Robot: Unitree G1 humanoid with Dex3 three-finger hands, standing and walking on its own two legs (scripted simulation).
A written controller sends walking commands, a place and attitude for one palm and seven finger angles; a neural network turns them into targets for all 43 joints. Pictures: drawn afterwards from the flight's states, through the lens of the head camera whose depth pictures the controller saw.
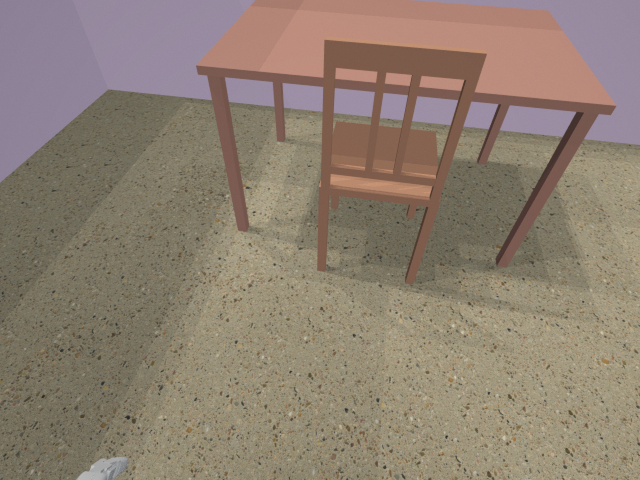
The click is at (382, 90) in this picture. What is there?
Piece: chair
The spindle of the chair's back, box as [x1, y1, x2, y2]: [365, 72, 385, 171]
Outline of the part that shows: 385,72 377,72 365,170 371,171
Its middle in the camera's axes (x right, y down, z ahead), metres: +0.15 -0.31 +1.07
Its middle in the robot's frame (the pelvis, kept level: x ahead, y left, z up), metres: +1.01 -0.09 -0.09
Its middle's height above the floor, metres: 0.68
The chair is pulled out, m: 0.00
